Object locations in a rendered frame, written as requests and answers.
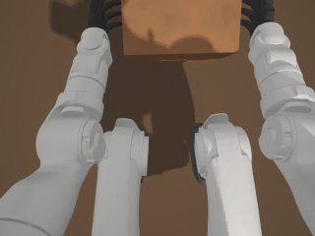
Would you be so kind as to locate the left robot upper arm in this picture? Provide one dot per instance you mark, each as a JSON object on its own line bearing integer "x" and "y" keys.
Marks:
{"x": 43, "y": 203}

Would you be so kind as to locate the right robot upper arm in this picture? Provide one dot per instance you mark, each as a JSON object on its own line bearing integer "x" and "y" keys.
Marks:
{"x": 288, "y": 138}

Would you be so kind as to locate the robot right forearm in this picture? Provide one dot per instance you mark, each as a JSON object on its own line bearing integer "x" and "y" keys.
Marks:
{"x": 277, "y": 73}

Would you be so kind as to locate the robot left hand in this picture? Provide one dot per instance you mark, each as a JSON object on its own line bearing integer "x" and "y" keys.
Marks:
{"x": 97, "y": 18}

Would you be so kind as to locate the right robot thigh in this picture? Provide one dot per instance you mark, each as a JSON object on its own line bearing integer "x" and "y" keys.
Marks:
{"x": 232, "y": 200}

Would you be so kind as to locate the robot left shin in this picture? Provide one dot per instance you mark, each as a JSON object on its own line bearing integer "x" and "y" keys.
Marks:
{"x": 120, "y": 122}

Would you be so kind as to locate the robot right hand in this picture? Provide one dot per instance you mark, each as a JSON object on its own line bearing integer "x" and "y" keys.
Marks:
{"x": 263, "y": 12}

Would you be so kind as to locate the carton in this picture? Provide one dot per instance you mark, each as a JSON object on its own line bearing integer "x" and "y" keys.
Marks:
{"x": 180, "y": 31}

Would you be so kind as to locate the robot left forearm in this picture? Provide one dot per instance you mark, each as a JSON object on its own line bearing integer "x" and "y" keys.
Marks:
{"x": 86, "y": 83}

